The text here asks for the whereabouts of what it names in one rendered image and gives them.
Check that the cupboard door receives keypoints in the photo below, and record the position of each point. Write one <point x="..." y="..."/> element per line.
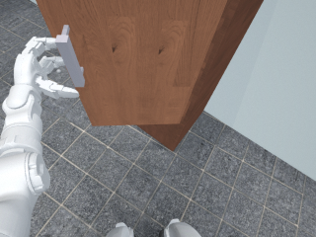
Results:
<point x="141" y="58"/>

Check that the handle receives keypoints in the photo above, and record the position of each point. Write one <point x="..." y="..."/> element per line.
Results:
<point x="66" y="50"/>

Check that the right robot shin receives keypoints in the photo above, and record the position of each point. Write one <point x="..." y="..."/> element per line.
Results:
<point x="174" y="221"/>

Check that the robot left upper arm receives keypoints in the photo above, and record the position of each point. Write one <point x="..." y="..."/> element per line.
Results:
<point x="23" y="177"/>

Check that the right robot thigh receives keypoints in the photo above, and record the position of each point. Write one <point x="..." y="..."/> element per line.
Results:
<point x="180" y="229"/>

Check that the left robot hand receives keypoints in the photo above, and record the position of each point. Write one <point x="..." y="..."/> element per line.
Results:
<point x="27" y="69"/>

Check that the robot left forearm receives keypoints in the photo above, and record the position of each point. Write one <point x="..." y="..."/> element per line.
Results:
<point x="22" y="130"/>

